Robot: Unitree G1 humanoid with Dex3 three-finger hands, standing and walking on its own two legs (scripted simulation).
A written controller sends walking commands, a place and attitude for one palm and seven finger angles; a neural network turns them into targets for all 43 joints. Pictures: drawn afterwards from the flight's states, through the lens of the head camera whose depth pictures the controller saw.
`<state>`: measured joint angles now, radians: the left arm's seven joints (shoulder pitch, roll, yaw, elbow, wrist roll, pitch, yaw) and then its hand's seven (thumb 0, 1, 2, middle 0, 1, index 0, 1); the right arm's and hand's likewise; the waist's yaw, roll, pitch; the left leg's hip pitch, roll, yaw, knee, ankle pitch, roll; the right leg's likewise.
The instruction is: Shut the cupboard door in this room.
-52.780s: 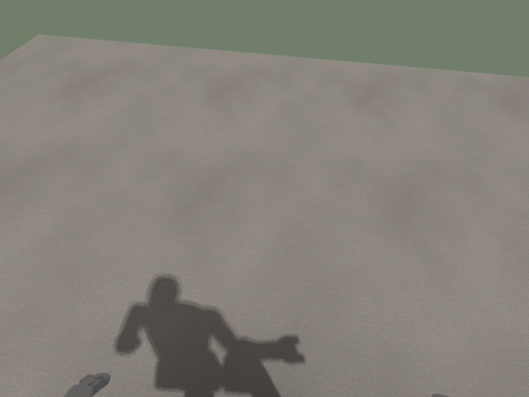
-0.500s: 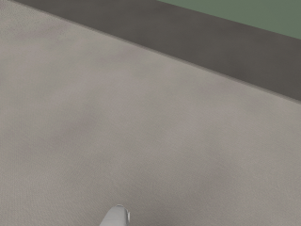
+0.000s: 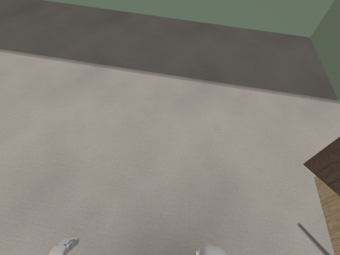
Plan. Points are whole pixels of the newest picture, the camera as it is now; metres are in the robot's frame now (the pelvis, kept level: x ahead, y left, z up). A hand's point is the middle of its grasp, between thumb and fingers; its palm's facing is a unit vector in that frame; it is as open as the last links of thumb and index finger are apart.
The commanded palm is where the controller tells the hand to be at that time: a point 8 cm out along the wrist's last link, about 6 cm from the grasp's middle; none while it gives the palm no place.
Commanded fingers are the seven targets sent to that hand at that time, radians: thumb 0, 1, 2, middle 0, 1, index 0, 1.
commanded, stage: turn to face it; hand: left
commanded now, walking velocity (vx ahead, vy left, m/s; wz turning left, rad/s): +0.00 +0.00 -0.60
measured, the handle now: out of the picture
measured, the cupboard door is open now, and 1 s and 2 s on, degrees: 45 45 45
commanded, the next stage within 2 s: take the last steps up to it in 1.46 s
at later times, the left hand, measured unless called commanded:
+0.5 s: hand (112, 239) +0.17 +0.16 -0.18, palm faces -0.25 -0.95 -0.20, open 7.4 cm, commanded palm none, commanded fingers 0.00 0.90 0.90 -0.20 -0.30 -0.20 -0.30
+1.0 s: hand (143, 212) +0.24 +0.09 -0.15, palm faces -0.54 -0.79 -0.30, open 7.4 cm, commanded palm none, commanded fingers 0.00 0.90 0.90 -0.20 -0.30 -0.20 -0.30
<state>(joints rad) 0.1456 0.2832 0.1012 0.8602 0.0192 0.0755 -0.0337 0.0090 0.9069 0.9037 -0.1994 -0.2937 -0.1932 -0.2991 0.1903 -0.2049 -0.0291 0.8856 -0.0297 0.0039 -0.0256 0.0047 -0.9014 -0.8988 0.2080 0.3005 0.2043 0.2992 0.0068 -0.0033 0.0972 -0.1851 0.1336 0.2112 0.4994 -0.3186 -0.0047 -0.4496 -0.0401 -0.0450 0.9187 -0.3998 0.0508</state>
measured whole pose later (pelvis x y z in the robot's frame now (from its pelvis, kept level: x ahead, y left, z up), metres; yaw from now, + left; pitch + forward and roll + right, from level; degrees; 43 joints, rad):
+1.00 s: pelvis +0.04 -0.03 -0.01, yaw -35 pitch +1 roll +0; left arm 0.17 0.20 0.06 0.87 0.01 0.03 -0.01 0.01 0.90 0.90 -0.20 -0.29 -0.20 -0.30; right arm 0.21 -0.29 -0.06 0.93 -0.01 0.07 -0.02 0.01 -0.91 -0.90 0.21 0.30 0.20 0.30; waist -0.01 0.08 0.09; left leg -0.44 0.11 0.09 1.07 -0.51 -0.07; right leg -0.30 0.00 -0.04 0.61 -0.33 -0.04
